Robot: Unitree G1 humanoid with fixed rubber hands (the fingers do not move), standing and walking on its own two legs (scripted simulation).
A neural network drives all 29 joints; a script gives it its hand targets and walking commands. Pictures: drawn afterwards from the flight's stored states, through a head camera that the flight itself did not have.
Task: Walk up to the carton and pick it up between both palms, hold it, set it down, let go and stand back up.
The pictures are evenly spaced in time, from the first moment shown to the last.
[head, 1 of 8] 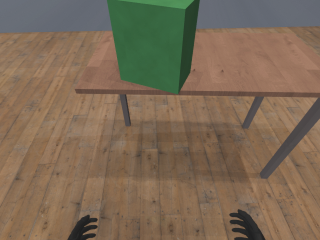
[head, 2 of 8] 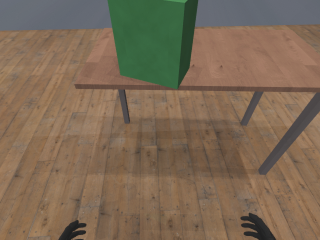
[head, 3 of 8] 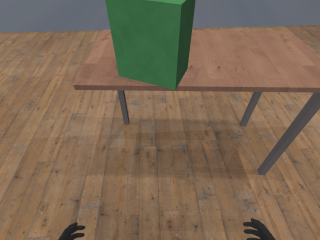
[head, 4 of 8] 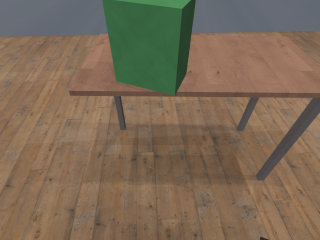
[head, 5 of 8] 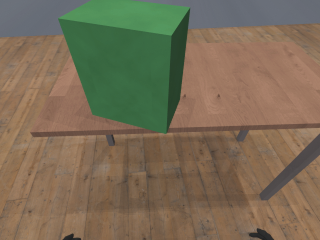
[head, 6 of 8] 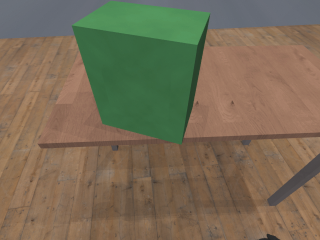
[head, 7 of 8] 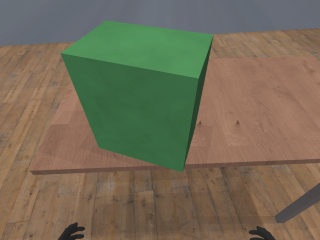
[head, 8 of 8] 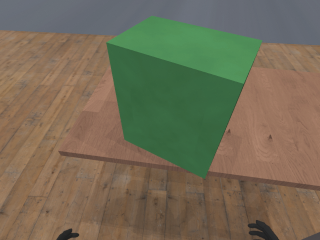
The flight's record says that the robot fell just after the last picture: no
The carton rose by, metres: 0.00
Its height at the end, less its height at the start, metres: +0.00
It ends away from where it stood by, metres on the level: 0.00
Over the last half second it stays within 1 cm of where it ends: yes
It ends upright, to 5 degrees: yes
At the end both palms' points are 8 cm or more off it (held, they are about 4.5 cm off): yes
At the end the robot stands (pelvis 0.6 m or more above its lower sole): yes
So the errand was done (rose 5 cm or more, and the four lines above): no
